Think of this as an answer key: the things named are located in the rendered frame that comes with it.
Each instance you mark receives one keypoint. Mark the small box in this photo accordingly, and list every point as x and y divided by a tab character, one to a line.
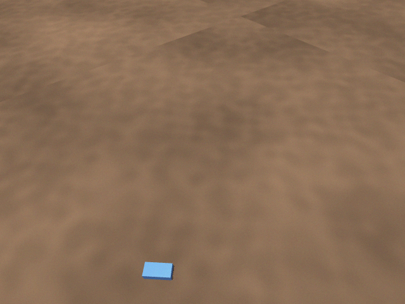
155	270

